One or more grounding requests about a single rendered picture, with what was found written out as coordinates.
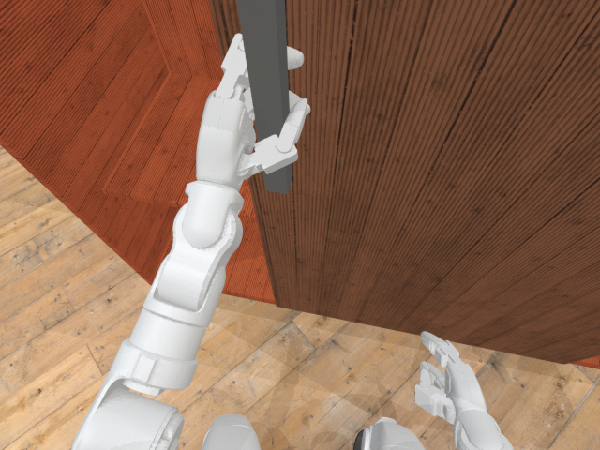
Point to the handle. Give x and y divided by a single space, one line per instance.
263 25

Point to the robot left thigh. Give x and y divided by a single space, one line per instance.
231 432

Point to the robot left hand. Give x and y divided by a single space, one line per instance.
227 126

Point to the robot left upper arm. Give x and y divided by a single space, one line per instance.
129 421

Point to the right robot shin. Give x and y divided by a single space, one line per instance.
386 419

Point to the robot right hand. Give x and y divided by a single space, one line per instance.
452 392

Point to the left robot forearm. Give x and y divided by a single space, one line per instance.
161 351

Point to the right robot forearm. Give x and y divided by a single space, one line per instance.
476 430

